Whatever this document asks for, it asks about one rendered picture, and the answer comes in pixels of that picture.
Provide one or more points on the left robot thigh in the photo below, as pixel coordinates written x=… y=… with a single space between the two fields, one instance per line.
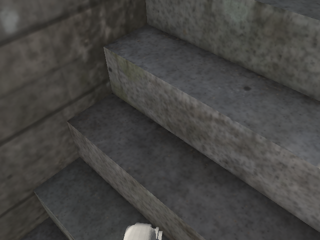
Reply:
x=143 y=231

